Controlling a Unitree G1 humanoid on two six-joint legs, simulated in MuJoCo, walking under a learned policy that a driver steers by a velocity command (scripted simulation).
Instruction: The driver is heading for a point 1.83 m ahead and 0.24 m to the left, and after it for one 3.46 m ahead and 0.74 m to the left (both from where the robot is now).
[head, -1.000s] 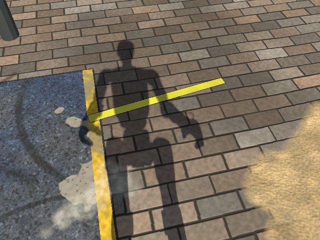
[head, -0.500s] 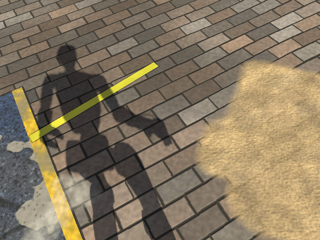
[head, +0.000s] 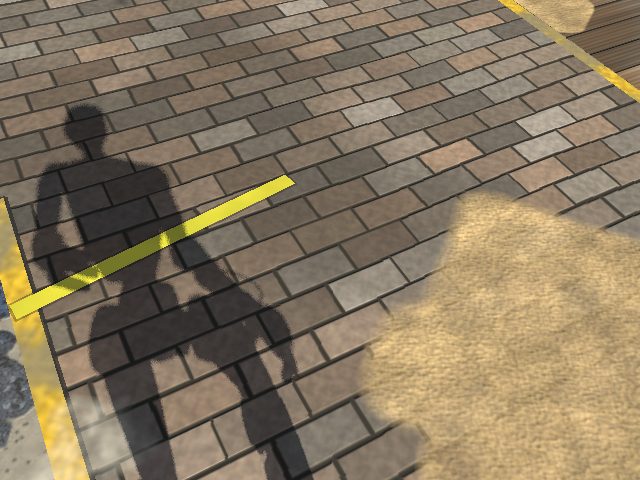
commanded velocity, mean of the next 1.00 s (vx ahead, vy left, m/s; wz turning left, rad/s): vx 0.47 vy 0.00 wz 0.32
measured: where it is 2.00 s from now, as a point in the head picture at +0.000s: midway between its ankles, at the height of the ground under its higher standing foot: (239, 251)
